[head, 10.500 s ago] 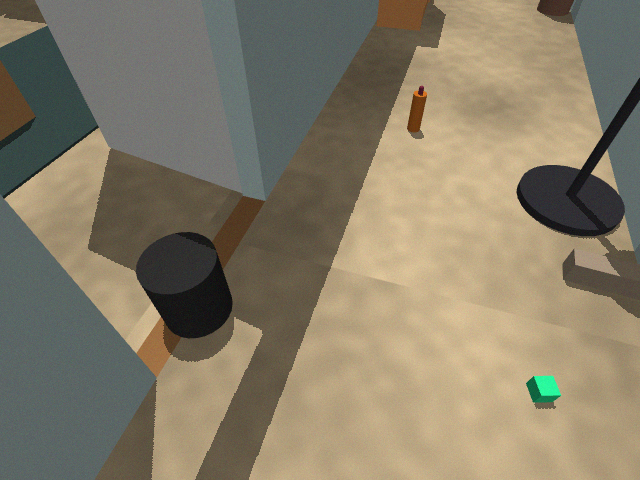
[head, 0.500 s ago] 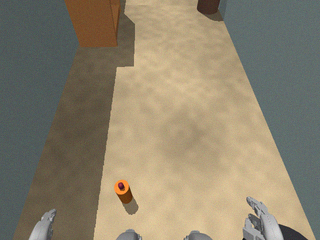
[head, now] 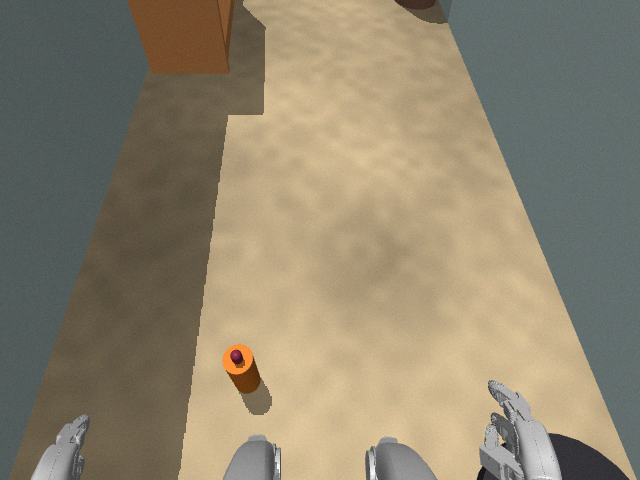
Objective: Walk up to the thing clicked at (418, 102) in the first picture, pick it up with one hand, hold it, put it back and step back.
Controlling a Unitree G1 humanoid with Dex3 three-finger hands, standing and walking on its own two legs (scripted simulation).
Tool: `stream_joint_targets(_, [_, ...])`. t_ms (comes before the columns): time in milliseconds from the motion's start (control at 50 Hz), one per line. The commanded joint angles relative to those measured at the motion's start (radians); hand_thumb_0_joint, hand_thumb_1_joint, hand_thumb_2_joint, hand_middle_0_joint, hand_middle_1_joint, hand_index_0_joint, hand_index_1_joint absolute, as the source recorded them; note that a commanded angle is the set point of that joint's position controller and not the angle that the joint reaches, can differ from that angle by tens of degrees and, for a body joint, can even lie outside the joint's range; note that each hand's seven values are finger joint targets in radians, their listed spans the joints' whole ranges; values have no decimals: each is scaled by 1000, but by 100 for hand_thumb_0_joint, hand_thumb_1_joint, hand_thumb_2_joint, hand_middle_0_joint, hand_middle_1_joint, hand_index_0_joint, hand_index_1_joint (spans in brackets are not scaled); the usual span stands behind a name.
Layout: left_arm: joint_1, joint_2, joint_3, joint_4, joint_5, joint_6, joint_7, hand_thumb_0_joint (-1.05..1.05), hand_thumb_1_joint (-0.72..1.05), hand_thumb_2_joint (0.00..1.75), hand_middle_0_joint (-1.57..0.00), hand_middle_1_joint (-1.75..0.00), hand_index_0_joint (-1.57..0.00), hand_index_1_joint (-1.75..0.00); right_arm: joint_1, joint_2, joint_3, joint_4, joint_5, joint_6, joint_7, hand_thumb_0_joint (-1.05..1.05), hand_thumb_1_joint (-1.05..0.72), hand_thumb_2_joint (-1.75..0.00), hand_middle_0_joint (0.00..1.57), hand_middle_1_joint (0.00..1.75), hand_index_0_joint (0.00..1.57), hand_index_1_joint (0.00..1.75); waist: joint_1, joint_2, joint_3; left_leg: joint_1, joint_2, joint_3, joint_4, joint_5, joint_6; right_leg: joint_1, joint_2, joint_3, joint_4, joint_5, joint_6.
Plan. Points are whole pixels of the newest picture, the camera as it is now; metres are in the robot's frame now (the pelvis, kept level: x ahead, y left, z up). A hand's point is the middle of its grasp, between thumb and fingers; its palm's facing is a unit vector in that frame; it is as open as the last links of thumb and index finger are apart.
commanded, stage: go down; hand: left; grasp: from the side
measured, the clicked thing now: (242, 368) +0.40 +0.19 -0.56
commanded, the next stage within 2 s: approach in 1.76 s
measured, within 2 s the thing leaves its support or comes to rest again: neither
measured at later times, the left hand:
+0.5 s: hand (115, 398) +0.26 +0.33 -0.20, palm faces +0.12 -0.97 -0.19, open 17.4 cm
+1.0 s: hand (113, 376) +0.31 +0.36 -0.25, palm faces +0.11 -0.99 -0.12, open 17.5 cm
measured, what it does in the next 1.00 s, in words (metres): lowers itself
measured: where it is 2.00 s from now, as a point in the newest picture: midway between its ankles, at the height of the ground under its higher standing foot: outside the picture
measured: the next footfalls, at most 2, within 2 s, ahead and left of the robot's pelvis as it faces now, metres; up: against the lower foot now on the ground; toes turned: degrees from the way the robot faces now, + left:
none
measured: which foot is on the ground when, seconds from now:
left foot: down 0.00-1.00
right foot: down 0.00-1.00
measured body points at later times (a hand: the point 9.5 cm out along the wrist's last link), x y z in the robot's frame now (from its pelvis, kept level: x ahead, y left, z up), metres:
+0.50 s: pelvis -0.05 +0.00 -0.14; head +0.13 +0.02 +0.28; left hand +0.25 +0.38 -0.19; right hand +0.10 -0.27 -0.25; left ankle +0.01 +0.12 -0.65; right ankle +0.01 -0.14 -0.65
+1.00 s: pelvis -0.07 +0.00 -0.22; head +0.13 +0.04 +0.18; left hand +0.30 +0.41 -0.24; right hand +0.07 -0.28 -0.33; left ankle +0.01 +0.12 -0.65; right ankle +0.01 -0.14 -0.65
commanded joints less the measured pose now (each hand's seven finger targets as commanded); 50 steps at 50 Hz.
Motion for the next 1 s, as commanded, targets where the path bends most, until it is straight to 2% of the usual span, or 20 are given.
stream_joint_targets(0, [-150,233,129,-51,-11,-114,-11,0,-54,7,-7,-6,-6,-7,-22,-166,-61,-111,-5,-79,-14,0,-91,-90,20,30,20,30,-27,65,-158,65,-29,-3,-99,240,15,1,28,20,-56,191,-31])
stream_joint_targets(60, [-278,284,185,66,-39,-229,-68,0,-55,6,-7,-6,-6,-6,-29,-177,-66,-90,-6,-101,-6,0,-94,-91,20,30,20,30,-27,45,-169,-59,-32,-2,-6,150,22,-123,21,32,36,111,-32])
stream_joint_targets(120, [-347,314,200,85,-72,-352,-159,0,-60,3,-7,-6,-7,-6,-21,-198,-76,-84,-8,-121,5,0,-93,-91,20,30,20,30,-18,87,-286,-100,-37,-6,61,84,23,-215,17,48,128,57,-37])
stream_joint_targets(140, [-383,361,230,92,-81,-386,-186,0,-58,5,-7,-7,-7,-7,-22,-205,-77,-82,-8,-123,6,0,-94,-91,20,30,20,30,-6,117,-311,-122,-37,-9,81,73,20,-235,12,59,153,42,-38])
stream_joint_targets(240, [-462,432,300,209,-109,-490,-266,0,-61,6,-7,-8,-6,-8,-19,-237,-71,-54,-4,-104,14,0,-90,-90,20,30,20,30,28,139,-431,-185,-29,-42,162,59,6,-361,8,59,265,19,-41])
stream_joint_targets(300, [-486,486,362,271,-121,-517,-290,0,-56,6,-6,-6,-5,-7,-7,-259,-70,-34,-2,-82,20,0,-89,-90,20,30,20,30,54,139,-508,-180,-27,-52,214,154,8,-397,10,43,322,84,-47])
stream_joint_targets(320, [-434,484,374,358,-120,-514,-298,0,-56,6,-6,-6,-5,-7,-19,-259,-63,-37,-1,-77,22,0,-89,-90,20,30,20,30,61,108,-505,-212,-31,-47,232,182,12,-386,11,40,331,105,-48])
stream_joint_targets(360, [-473,514,395,357,-128,-532,-319,0,-56,6,-7,-6,-5,-7,-22,-264,-63,-32,-1,-69,29,0,-89,-90,20,30,20,30,71,107,-512,-245,-32,-49,248,174,15,-411,15,35,364,102,-52])
stream_joint_targets(380, [-525,542,417,334,-136,-546,-332,0,-57,6,-7,-5,-5,-6,-11,-268,-65,-19,-1,-63,29,0,-90,-90,20,30,20,30,71,110,-559,-222,-29,-48,275,231,18,-413,14,36,379,141,-52])
stream_joint_targets(440, [-617,558,428,332,-154,-585,-369,0,-56,6,-6,-6,-5,-6,-11,-268,-61,-4,-6,-60,32,0,-90,-90,20,30,20,30,36,81,-563,-316,-34,-33,339,220,27,-423,15,42,410,141,-49])
stream_joint_targets(460, [-641,587,455,350,-161,-599,-376,0,-53,6,-6,-6,-5,-6,-10,-267,-60,-1,-6,-61,33,0,-91,-90,20,30,20,30,35,58,-568,-346,-35,-29,353,195,31,-416,16,47,410,123,-45])
stream_joint_targets(520, [-754,606,458,406,-169,-646,-416,0,-52,6,-6,-5,-5,-5,-17,-269,-55,21,-12,-65,29,0,-91,-90,20,30,20,30,8,61,-544,-405,-31,-27,401,116,35,-494,18,55,434,59,-44])
stream_joint_targets(540, [-774,579,434,443,-168,-657,-433,0,-52,5,-6,-5,-5,-6,-19,-268,-53,30,-13,-65,29,0,-91,-90,20,30,20,30,-9,79,-520,-416,-29,-33,407,77,34,-545,17,53,443,29,-46])
stream_joint_targets(620, [-858,661,461,456,-163,-691,-479,0,-52,3,-6,-4,-6,-4,-16,-283,-40,37,-20,-64,30,0,-89,-90,20,30,20,30,14,145,-552,-420,-24,-49,414,7,23,-615,19,44,487,-23,-53])
stream_joint_targets(680, [-908,718,491,434,-169,-703,-505,0,-51,3,-6,-3,-5,-3,-2,-294,-28,43,-23,-60,33,0,-90,-90,20,30,20,30,23,201,-631,-382,-20,-56,440,66,15,-638,20,27,538,14,-57])
stream_joint_targets(700, [-862,714,495,513,-163,-696,-510,0,-52,2,-6,-3,-5,-3,0,-298,-27,48,-24,-57,33,0,-90,-90,20,30,20,30,26,183,-596,-417,-21,-61,438,42,16,-658,20,21,549,-7,-58])
stream_joint_targets(720, [-855,734,520,503,-171,-696,-513,0,-54,2,-6,-3,-5,-3,0,-304,-22,52,-24,-55,34,0,-91,-90,20,30,20,30,41,189,-607,-401,-19,-66,449,75,15,-671,22,16,568,12,-59])
stream_joint_targets(740, [-878,763,529,489,-169,-697,-514,0,-53,2,-6,-3,-5,-3,-4,-305,-21,49,-22,-52,34,0,-91,-90,20,30,20,30,43,198,-605,-428,-20,-66,444,31,14,-673,23,15,572,-19,-59])
stream_joint_targets(820, [-881,764,536,513,-178,-691,-532,0,-53,3,-5,-3,-5,-3,-22,-316,-15,54,-22,-43,35,0,-91,-90,20,30,20,30,48,223,-587,-432,-14,-82,463,34,12,-747,22,5,621,-15,-62])
stream_joint_targets(980, [-978,784,548,538,-206,-703,-577,0,-57,2,-6,-2,-5,-2,-9,-325,-9,64,-26,-47,39,0,-92,-91,20,30,20,30,-1,171,-573,-556,-21,-57,573,29,24,-768,21,7,666,-12,-57])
